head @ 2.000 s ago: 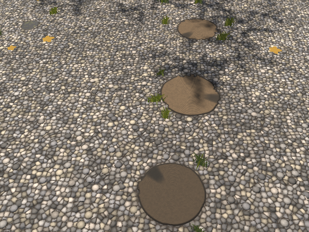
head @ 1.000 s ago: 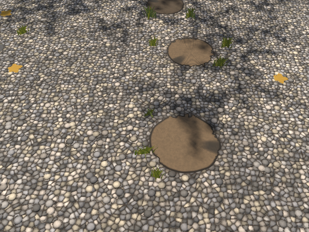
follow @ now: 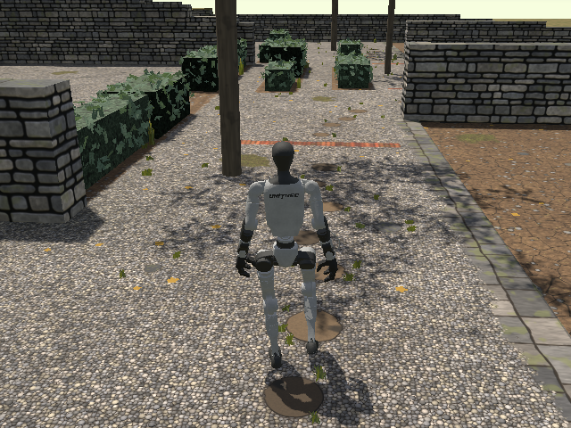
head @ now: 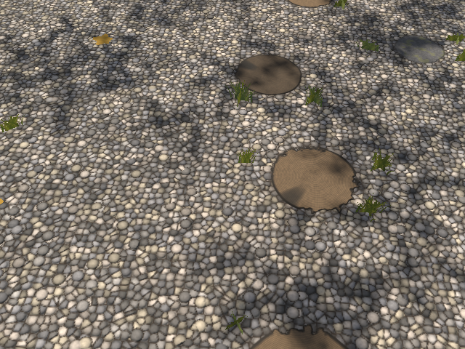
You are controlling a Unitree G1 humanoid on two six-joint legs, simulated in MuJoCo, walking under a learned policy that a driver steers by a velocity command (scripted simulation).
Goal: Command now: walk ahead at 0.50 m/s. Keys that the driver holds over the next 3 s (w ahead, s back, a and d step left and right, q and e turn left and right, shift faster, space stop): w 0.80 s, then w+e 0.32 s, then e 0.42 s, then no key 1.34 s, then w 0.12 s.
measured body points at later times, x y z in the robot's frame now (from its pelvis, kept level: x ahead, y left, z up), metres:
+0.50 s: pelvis +0.28 -0.06 -0.01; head +0.30 -0.07 +0.44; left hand +0.34 +0.20 -0.14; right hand +0.30 -0.30 -0.16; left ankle +0.21 +0.08 -0.66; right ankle +0.32 -0.11 -0.75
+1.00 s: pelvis +0.55 -0.01 -0.01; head +0.58 +0.00 +0.43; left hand +0.52 +0.23 -0.17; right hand +0.68 -0.26 -0.13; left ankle +0.62 +0.06 -0.75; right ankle +0.40 -0.12 -0.66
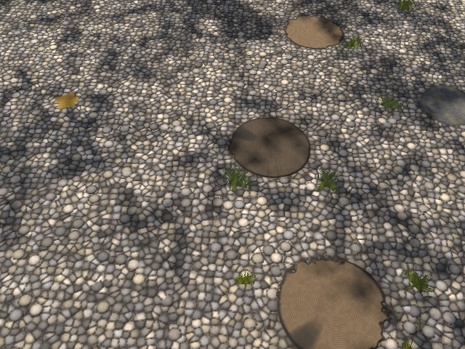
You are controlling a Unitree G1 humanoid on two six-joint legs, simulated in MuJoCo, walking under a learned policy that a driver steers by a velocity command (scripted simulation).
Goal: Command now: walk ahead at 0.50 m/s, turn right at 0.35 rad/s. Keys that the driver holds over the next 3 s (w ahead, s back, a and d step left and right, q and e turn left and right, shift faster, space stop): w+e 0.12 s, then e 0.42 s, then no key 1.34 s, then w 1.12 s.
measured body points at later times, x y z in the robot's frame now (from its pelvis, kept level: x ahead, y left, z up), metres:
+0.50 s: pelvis +0.20 -0.03 -0.01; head +0.24 -0.05 +0.44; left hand +0.38 +0.19 -0.14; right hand +0.19 -0.29 -0.16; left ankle +0.13 +0.10 -0.64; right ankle +0.28 -0.10 -0.73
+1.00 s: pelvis +0.25 -0.01 +0.01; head +0.26 +0.00 +0.46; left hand +0.42 +0.19 -0.13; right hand +0.20 -0.27 -0.12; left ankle +0.27 +0.10 -0.73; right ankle +0.28 -0.10 -0.73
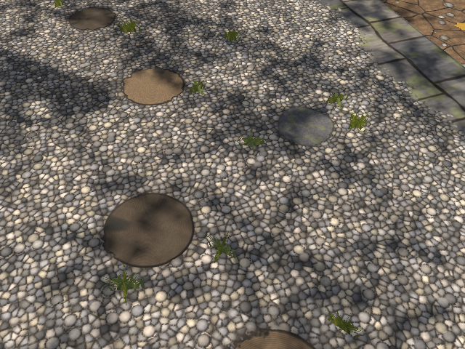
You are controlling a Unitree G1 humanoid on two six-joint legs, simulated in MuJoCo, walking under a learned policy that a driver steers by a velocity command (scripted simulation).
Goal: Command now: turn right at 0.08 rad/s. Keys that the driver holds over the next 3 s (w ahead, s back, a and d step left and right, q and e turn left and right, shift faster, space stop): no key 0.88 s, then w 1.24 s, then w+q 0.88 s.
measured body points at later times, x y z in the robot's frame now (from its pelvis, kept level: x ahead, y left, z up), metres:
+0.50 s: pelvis +0.03 +0.02 +0.01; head +0.03 +0.03 +0.46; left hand +0.04 +0.26 -0.15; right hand +0.05 -0.21 -0.15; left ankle -0.02 +0.11 -0.74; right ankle +0.06 -0.07 -0.74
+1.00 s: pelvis +0.05 +0.03 +0.00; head +0.04 +0.04 +0.45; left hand +0.04 +0.26 -0.16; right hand +0.02 -0.19 -0.16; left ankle -0.02 +0.11 -0.74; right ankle +0.06 -0.07 -0.73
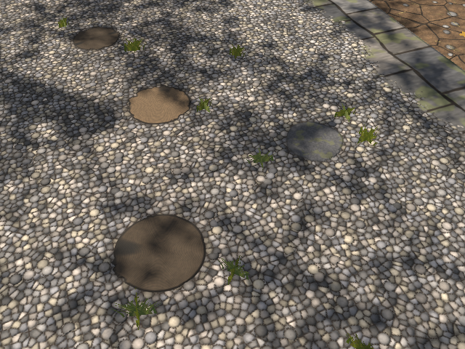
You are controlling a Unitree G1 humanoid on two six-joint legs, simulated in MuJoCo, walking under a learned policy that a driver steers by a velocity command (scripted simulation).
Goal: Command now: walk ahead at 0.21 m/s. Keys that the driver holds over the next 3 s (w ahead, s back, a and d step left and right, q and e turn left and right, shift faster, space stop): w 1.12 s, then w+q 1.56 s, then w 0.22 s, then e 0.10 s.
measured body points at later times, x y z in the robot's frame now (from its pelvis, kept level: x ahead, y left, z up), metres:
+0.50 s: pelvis +0.20 -0.07 +0.01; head +0.21 -0.08 +0.45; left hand +0.17 +0.16 -0.14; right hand +0.27 -0.32 -0.14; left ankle +0.23 +0.06 -0.66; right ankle +0.17 -0.14 -0.74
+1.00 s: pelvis +0.50 -0.03 +0.00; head +0.52 -0.02 +0.45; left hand +0.56 +0.22 -0.14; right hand +0.50 -0.28 -0.14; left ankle +0.51 +0.02 -0.74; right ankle +0.51 -0.18 -0.66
